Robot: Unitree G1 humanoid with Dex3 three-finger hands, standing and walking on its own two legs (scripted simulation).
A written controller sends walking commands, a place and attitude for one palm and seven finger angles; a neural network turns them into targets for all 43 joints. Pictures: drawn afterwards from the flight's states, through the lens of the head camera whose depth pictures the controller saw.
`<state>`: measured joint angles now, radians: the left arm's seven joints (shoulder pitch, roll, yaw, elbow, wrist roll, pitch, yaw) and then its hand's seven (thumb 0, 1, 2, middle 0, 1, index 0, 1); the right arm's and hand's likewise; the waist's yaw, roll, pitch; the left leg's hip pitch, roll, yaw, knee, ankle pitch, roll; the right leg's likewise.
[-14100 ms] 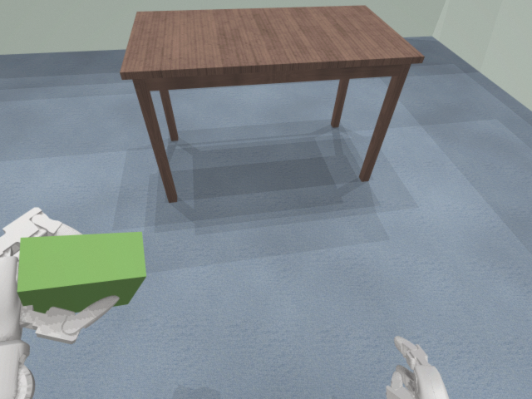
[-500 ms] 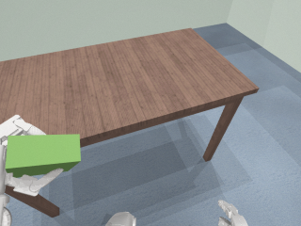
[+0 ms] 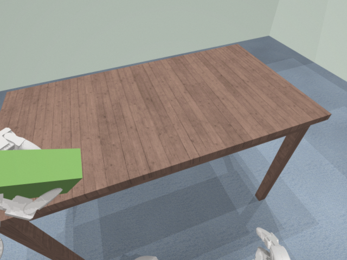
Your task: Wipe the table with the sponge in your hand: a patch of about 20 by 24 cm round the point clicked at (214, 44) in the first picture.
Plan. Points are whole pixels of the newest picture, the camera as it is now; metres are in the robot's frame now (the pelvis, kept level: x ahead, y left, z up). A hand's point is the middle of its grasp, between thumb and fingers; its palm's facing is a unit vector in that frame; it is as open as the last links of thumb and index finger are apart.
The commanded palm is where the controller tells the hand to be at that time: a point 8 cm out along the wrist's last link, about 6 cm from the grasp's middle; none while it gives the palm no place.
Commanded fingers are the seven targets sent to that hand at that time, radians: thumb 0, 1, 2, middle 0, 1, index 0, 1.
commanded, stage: shuffle to correct the standing spot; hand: left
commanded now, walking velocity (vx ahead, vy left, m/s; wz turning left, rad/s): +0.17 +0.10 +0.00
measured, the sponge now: (50, 174) +0.22 +0.23 +0.17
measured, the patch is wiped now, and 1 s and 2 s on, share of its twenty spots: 0.00 0.00 0.00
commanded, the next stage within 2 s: none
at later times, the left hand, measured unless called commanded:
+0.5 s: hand out of the picture +0.24 +0.33 +0.19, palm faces +0.43 -0.78 -0.45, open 9.5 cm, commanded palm +0.19 +0.36 +0.19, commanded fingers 0.00 0.10 1.30 -1.20 -1.60 -1.20 -1.60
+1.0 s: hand (6, 141) +0.27 +0.34 +0.19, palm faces +0.37 -0.80 -0.46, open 9.5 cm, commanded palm +0.22 +0.38 +0.19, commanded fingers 0.00 0.10 1.30 -1.20 -1.60 -1.20 -1.60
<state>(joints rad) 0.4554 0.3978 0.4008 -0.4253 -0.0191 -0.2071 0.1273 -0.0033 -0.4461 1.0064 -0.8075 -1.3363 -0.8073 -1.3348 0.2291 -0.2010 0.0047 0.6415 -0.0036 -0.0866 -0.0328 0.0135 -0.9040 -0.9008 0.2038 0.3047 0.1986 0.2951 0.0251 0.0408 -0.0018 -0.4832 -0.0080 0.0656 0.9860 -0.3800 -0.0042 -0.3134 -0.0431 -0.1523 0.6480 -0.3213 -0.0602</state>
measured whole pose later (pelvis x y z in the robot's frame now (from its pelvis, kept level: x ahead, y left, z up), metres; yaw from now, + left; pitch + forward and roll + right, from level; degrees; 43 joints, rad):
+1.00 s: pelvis +0.06 +0.09 +0.01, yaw +1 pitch +0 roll -1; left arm 0.50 0.42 0.40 -0.54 -0.04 -0.18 0.12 0.00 -0.45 1.01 -0.81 -1.33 -0.81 -1.33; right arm 0.20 -0.19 0.01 0.57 0.01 -0.08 -0.04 0.01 -0.90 -0.90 0.20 0.30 0.20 0.29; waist -0.02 0.01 0.03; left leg -0.28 0.05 0.02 0.58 -0.29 -0.01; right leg -0.23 0.04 -0.10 0.50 -0.26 -0.06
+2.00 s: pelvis +0.08 +0.09 +0.01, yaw +1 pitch +0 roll +0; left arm 0.49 0.37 0.35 -0.49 -0.05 -0.11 0.14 0.00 -0.45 1.01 -0.82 -1.33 -0.82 -1.33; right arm 0.20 -0.19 0.02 0.58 0.01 -0.06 -0.07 0.02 -0.90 -0.90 0.20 0.30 0.20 0.29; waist -0.01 -0.01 0.02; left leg -0.24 0.04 0.03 0.55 -0.30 -0.01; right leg -0.22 0.03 -0.09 0.52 -0.30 -0.05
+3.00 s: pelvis +0.08 +0.09 +0.01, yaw +1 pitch +0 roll -1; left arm 0.50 0.36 0.34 -0.51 -0.06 -0.09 0.14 0.00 -0.45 1.01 -0.82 -1.33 -0.82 -1.32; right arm 0.21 -0.20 0.02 0.59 0.01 -0.04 -0.07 0.02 -0.90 -0.90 0.20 0.30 0.20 0.29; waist 0.00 -0.01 0.01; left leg -0.25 0.04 0.02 0.55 -0.30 -0.01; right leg -0.22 0.03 -0.09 0.51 -0.29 -0.06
